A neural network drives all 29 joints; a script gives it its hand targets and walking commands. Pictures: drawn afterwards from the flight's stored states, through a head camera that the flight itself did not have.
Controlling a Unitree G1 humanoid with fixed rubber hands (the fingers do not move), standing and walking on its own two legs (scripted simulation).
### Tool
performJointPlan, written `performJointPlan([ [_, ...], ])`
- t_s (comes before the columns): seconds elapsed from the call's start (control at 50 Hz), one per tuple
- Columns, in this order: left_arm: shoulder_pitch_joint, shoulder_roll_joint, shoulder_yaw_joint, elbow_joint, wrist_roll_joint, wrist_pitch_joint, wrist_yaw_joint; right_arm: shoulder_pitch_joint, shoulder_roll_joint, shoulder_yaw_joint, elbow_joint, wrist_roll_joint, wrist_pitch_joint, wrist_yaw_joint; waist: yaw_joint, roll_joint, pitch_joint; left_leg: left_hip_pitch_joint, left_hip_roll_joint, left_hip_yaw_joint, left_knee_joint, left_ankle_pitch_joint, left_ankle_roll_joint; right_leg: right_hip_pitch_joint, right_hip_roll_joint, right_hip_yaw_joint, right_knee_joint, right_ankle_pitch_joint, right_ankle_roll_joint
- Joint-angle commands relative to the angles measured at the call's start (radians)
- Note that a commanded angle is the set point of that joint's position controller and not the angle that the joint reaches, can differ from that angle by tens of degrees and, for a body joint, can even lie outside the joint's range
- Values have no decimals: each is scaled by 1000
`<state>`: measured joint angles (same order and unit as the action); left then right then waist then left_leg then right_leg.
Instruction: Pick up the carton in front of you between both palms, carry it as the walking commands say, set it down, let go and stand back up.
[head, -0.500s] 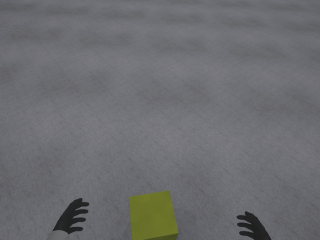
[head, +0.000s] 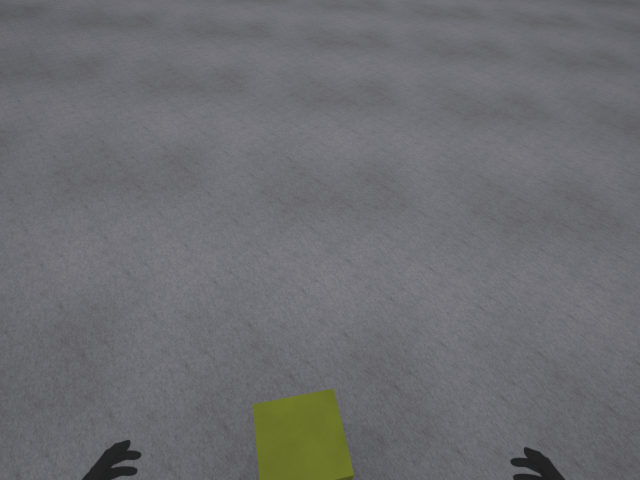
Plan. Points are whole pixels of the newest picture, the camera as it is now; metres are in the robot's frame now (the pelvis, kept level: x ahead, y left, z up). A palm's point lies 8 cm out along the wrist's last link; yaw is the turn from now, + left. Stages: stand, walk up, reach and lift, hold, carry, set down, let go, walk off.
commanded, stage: stand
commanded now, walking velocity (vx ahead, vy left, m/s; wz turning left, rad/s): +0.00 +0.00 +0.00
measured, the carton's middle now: (300, 452) +0.34 +0.03 -0.65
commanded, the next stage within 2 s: none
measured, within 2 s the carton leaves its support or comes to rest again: neither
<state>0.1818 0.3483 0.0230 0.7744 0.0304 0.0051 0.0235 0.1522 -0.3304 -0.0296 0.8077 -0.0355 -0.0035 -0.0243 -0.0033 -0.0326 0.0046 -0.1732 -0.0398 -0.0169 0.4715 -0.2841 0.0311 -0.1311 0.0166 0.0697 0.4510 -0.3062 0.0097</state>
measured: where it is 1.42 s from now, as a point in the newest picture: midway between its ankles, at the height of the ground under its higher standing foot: outside the picture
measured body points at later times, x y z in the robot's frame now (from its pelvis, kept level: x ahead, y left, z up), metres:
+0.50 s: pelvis -0.01 +0.00 +0.01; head -0.02 +0.01 +0.46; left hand +0.10 +0.30 -0.11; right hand +0.10 -0.31 -0.10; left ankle -0.02 +0.10 -0.74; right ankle -0.04 -0.13 -0.74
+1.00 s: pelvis -0.02 +0.00 +0.01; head -0.03 +0.00 +0.46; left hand +0.08 +0.31 -0.11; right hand +0.08 -0.32 -0.10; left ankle -0.02 +0.10 -0.74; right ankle -0.04 -0.13 -0.74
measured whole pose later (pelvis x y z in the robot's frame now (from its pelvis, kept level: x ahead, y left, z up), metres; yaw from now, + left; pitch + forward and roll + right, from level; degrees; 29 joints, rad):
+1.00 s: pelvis -0.02 +0.00 +0.01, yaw +0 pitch -3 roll +0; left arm 0.14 0.39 0.00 0.99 0.02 -0.01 0.01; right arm 0.12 -0.38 -0.01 1.03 -0.02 -0.01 -0.01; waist 0.00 -0.02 0.03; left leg -0.12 -0.03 -0.02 0.35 -0.19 0.02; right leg -0.08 0.02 0.06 0.33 -0.21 0.01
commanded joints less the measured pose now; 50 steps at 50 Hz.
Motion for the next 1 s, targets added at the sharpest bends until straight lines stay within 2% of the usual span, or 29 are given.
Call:
performJointPlan([
  [0.0, -25, 141, 28, -34, -2, -15, 5, -31, -172, -37, -31, 2, -14, -5, -2, 34, -55, 54, 124, -103, -66, 374, -16, -4, -83, 53, -41, 309, -14],
  [0.48, -53, 181, 17, 100, -6, -25, -1, -54, -201, -21, 111, 10, -19, 3, -2, 30, -3, 56, 133, -115, -151, 223, -12, 9, -106, 81, -137, 220, -21],
  [0.98, -70, 202, 7, 179, -12, -27, -6, -71, -223, -9, 182, 18, -19, 7, 0, 31, 0, 68, 144, -123, -174, 223, -7, 20, -115, 82, -167, 216, -26],
])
